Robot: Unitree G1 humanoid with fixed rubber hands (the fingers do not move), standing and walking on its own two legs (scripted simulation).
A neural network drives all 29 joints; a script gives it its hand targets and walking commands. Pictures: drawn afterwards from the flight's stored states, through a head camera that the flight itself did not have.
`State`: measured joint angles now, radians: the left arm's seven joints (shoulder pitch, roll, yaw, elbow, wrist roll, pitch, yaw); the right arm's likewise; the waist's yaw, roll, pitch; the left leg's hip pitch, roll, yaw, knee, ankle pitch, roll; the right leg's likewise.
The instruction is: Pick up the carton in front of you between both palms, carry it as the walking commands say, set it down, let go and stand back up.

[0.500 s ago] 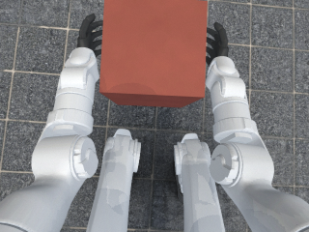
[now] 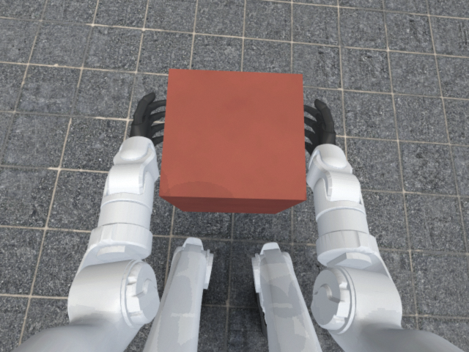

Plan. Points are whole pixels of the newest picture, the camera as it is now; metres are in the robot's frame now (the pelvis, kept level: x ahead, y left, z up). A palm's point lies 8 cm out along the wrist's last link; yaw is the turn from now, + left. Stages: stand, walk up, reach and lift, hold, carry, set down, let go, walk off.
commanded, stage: reach and lift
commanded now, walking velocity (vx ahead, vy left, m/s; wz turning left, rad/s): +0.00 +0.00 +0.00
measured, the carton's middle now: (232, 155) +0.45 +0.02 -0.12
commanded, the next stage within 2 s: hold in 1.92 s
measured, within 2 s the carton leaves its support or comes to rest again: neither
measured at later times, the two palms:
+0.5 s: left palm (108, 121) +0.40 +0.16 +0.11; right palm (380, 131) +0.40 -0.14 +0.11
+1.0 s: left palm (37, 81) +0.36 +0.15 +0.24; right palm out of the picture +0.37 -0.15 +0.24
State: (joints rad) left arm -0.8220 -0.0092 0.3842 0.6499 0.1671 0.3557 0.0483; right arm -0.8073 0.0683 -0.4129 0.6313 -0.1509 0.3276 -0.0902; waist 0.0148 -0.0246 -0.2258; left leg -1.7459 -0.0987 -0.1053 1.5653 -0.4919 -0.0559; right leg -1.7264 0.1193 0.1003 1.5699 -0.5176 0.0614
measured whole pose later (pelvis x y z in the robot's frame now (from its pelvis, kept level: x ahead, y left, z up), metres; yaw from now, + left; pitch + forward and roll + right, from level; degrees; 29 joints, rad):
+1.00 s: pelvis +0.08 +0.00 +0.22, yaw +1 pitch -1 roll +0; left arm -0.26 -0.15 0.26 0.40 0.26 0.59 0.02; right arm -0.26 0.15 -0.26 0.40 -0.25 0.58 -0.01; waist 0.00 0.00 -0.08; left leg -0.21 -0.04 -0.15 0.46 -0.22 -0.02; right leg -0.19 0.05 0.15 0.46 -0.24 0.01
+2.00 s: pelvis +0.08 +0.00 +0.22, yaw +1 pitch -5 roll +0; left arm -0.23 -0.14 0.20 0.23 0.25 0.72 0.01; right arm -0.23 0.15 -0.21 0.24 -0.25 0.70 0.00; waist 0.00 0.00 -0.01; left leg -0.08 -0.04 -0.14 0.35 -0.19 -0.01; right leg -0.06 0.04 0.14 0.36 -0.21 0.01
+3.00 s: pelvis +0.22 -0.01 +0.21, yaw -3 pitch +6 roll +0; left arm -0.16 -0.12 0.16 -0.27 0.09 1.17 0.10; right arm -0.19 0.14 -0.09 -0.22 -0.12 1.14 -0.10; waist 0.00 0.00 -0.16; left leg -0.26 0.03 0.17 0.46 -0.31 0.03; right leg -0.39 -0.04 -0.08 0.87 -0.53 -0.01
